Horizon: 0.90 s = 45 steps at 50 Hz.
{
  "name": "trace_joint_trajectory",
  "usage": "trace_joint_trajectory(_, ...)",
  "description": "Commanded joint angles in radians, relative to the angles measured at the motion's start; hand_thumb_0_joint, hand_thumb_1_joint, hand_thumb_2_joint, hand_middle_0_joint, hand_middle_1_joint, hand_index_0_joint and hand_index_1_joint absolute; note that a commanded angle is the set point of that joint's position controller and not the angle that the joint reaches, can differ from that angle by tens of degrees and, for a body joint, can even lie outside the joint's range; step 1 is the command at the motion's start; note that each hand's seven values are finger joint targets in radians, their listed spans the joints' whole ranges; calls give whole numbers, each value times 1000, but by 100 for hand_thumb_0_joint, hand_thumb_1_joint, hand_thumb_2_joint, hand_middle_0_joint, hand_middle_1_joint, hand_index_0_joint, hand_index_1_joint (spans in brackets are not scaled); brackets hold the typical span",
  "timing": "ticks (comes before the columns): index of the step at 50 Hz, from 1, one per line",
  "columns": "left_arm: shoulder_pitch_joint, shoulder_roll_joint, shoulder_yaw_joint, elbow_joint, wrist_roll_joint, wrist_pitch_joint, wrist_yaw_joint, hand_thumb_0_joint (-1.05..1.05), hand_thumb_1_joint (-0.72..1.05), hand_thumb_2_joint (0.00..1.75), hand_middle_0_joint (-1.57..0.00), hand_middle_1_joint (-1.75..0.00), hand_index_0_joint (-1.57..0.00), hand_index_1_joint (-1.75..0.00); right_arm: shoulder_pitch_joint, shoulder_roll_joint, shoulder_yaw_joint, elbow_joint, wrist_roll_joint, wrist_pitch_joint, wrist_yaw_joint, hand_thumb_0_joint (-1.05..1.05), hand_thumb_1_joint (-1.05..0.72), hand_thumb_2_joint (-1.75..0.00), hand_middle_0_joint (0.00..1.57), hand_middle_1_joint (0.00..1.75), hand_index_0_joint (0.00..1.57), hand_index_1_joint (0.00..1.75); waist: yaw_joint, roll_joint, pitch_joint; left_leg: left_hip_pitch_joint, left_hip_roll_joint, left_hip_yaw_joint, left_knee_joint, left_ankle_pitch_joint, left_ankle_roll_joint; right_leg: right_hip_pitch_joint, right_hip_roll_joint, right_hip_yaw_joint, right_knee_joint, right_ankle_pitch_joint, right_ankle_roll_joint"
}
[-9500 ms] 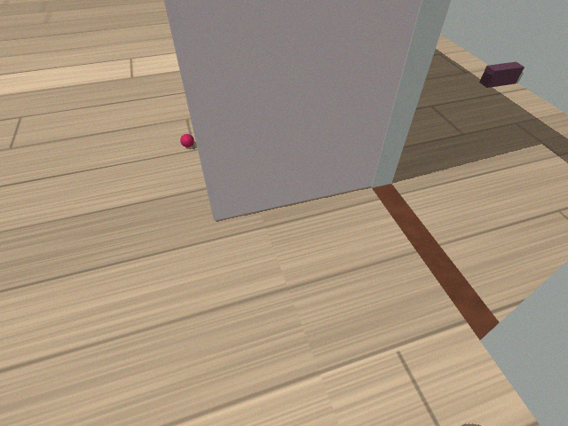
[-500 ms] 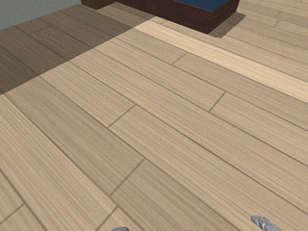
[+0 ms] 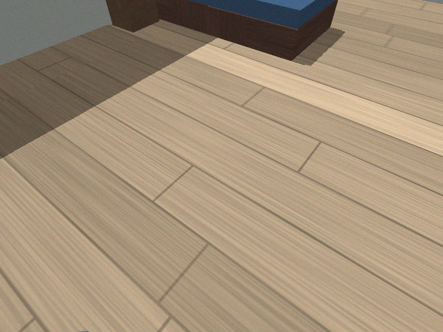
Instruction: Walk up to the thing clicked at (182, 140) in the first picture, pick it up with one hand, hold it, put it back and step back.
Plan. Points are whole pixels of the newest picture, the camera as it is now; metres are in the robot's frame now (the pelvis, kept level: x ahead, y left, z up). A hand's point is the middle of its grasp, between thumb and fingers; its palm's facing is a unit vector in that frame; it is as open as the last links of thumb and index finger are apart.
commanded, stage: walk up
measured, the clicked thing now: out of the picture +0.26 -1.07 -0.74
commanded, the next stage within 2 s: stand in 0.28 s
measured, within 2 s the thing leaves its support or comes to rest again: neither
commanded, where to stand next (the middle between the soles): +0.05 -0.01 m, yaw +0 degrees
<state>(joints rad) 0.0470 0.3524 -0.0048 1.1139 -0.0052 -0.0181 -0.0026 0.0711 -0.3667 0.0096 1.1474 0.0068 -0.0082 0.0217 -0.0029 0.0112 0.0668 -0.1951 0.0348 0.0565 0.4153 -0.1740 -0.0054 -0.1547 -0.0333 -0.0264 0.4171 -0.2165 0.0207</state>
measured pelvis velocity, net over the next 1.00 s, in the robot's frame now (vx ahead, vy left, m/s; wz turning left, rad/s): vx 0.02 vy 0.00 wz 0.01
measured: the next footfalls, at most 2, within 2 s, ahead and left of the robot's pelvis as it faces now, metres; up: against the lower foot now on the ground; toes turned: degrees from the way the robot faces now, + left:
none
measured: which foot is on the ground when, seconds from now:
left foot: down 0.00-1.00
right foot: down 0.00-1.00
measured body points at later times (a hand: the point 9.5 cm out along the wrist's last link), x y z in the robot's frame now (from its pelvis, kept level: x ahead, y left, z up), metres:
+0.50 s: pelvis +0.01 +0.00 +0.01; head +0.02 +0.01 +0.46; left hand +0.08 +0.31 -0.13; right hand +0.10 -0.29 -0.13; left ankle +0.03 +0.12 -0.74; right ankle +0.01 -0.13 -0.74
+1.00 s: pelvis +0.02 +0.00 +0.01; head +0.03 +0.00 +0.46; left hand +0.09 +0.30 -0.13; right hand +0.11 -0.30 -0.13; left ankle +0.03 +0.12 -0.74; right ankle +0.01 -0.13 -0.74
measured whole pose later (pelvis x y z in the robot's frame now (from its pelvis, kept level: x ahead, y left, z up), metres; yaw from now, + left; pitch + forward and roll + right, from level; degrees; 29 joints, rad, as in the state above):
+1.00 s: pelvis +0.02 +0.00 +0.01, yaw +1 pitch -1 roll +0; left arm 0.10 0.34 0.01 1.15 0.02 -0.01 -0.01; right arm 0.08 -0.35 0.00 1.16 -0.01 -0.01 0.02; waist 0.00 0.00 0.04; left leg -0.14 0.03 0.05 0.32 -0.15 -0.01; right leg -0.09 -0.04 -0.04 0.30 -0.19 0.03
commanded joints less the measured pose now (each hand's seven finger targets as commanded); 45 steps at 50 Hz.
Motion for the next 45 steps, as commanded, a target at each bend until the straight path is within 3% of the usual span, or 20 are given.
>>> trace_joint_trajectory(1,-44,219,39,-21,-2,-14,10,0,90,90,-20,-30,-20,-30,-72,-203,-43,-42,-3,-20,-18,0,-90,-90,20,30,20,30,8,-16,-109,65,106,-107,-102,112,31,21,-116,94,-119,149,-36)
trace_joint_trajectory(10,-54,215,43,-3,6,-12,5,0,90,90,-20,-30,-20,-30,-83,-204,-45,-36,-9,-20,-16,0,-90,-90,20,30,20,30,4,-1,-92,64,110,-114,-153,18,23,16,-108,90,-157,95,-30)
trace_joint_trajectory(13,-49,211,43,4,9,-13,4,0,90,90,-20,-30,-20,-30,-83,-200,-46,-36,-8,-21,-16,0,-90,-90,20,30,20,30,1,-2,-90,68,111,-118,-158,18,23,11,-104,86,-164,79,-29)
trace_joint_trajectory(17,-35,203,41,0,16,-19,5,0,90,90,-20,-30,-20,-30,-88,-202,-54,-39,-17,-29,-19,0,-90,-90,20,30,20,30,0,0,-134,104,123,-120,-147,144,12,44,-111,87,-149,129,-22)
trace_joint_trajectory(21,-18,206,42,2,16,-17,6,0,90,90,-20,-30,-20,-30,-82,-198,-56,-41,-16,-28,-20,0,-90,-90,20,30,20,30,-5,2,-109,92,115,-120,-156,75,12,18,-109,86,-167,92,-23)
trace_joint_trajectory(26,-8,209,43,-6,16,-20,9,0,90,90,-20,-30,-20,-30,-68,-189,-57,-39,-16,-26,-21,0,-90,-90,20,30,20,30,-6,-15,-124,113,115,-112,-138,144,15,25,-113,82,-166,125,-24)
trace_joint_trajectory(28,-5,206,43,-5,17,-17,8,0,90,90,-20,-30,-20,-30,-66,-192,-56,-39,-17,-24,-22,0,-90,-90,20,30,20,30,-8,-7,-99,80,111,-116,-149,71,16,26,-112,82,-172,88,-24)
trace_joint_trajectory(32,9,206,43,-5,15,-14,8,0,90,90,-20,-30,-20,-30,-60,-188,-54,-40,-17,-22,-21,0,-90,-90,20,30,20,30,-5,-11,-79,63,109,-126,-166,25,14,17,-110,79,-168,50,-26)
trace_joint_trajectory(37,18,202,44,-12,17,-16,8,0,90,90,-20,-30,-20,-30,-63,-189,-52,-43,-15,-26,-22,0,-90,-90,20,30,20,30,0,-4,-108,99,113,-122,-144,124,16,32,-117,80,-164,119,-25)
trace_joint_trajectory(45,18,205,45,-15,17,-12,7,0,90,90,-20,-30,-20,-30,-59,-191,-49,-48,-16,-24,-23,0,-90,-90,20,30,20,30,0,-16,-99,92,111,-121,-148,110,15,36,-117,76,-166,114,-27)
